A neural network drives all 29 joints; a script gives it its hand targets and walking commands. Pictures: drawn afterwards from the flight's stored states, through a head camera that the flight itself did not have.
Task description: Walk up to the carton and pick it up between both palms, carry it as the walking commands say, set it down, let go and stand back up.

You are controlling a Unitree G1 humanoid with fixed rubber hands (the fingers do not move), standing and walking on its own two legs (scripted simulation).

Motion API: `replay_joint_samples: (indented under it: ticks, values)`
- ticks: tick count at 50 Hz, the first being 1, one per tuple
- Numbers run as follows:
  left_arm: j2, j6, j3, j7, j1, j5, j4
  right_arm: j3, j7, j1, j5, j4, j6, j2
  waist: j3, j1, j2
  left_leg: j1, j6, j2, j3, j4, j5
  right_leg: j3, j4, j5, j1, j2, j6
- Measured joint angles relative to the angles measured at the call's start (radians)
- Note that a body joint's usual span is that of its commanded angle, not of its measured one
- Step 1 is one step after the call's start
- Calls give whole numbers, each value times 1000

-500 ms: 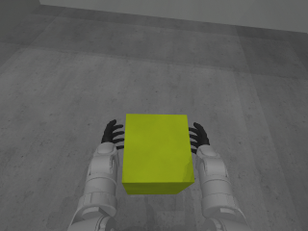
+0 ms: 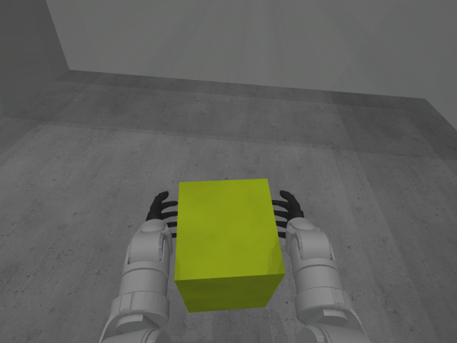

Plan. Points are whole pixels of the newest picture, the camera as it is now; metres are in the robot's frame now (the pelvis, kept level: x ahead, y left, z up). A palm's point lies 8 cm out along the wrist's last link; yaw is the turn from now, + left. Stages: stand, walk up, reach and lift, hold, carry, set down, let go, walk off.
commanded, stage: reach and lift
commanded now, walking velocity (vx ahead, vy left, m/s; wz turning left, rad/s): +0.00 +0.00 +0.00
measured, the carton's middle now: (225, 249) +0.33 +0.01 -0.03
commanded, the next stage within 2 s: hold in 1.20 s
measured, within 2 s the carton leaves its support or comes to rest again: neither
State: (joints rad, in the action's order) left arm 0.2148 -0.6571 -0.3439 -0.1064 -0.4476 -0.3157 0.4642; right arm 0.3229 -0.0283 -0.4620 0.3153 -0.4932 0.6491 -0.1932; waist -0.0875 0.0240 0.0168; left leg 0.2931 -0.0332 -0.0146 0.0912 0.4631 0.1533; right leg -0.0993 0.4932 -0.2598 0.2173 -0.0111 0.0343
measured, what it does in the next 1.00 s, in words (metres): stands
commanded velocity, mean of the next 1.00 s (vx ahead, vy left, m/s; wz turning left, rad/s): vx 0.00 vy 0.00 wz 0.00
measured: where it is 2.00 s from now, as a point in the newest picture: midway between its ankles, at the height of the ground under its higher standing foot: outside the picture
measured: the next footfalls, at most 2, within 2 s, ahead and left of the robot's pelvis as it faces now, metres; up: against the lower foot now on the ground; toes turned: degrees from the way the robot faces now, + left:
none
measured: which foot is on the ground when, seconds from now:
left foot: down 0.00-1.00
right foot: down 0.00-1.00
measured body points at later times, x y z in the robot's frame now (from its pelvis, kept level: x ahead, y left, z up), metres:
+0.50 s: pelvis +0.01 +0.00 +0.00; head -0.03 +0.01 +0.45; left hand +0.34 +0.13 +0.05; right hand +0.34 -0.13 +0.05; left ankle +0.06 +0.13 -0.74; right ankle +0.01 -0.14 -0.74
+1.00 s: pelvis +0.00 +0.00 +0.00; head -0.04 +0.01 +0.45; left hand +0.33 +0.13 +0.05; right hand +0.32 -0.14 +0.05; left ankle +0.06 +0.13 -0.74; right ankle +0.01 -0.14 -0.74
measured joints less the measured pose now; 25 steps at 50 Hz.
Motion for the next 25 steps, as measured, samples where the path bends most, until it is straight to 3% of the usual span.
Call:
replay_joint_samples:
  ticks: [15, 25]
  values:
    - [4, -58, 0, -14, -11, 0, -6, 0, -17, -16, 0, -4, 36, 2, 22, -18, -3, -29, 1, 0, 0, -10, 5, 0, -23, 1, -35, 1, -2]
    - [5, -71, 41, 2, -11, 0, -15, -22, -13, 52, 0, 88, 62, 2, 23, -23, -3, -68, 7, 0, 0, -43, -1, 0, -76, 17, -83, 5, -2]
